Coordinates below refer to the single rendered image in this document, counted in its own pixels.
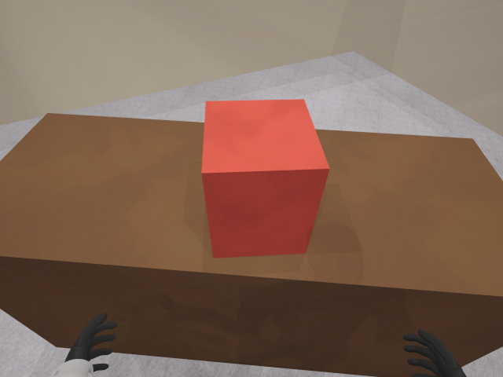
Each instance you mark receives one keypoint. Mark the pedestal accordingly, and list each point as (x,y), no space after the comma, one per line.
(106,214)

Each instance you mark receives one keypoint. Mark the right robot hand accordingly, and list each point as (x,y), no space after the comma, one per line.
(442,361)

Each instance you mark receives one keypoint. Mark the robot left forearm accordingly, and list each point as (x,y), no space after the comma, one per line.
(74,368)

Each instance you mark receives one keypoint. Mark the carton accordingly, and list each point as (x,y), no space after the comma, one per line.
(264,173)

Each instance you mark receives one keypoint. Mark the left robot hand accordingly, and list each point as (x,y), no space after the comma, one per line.
(81,349)

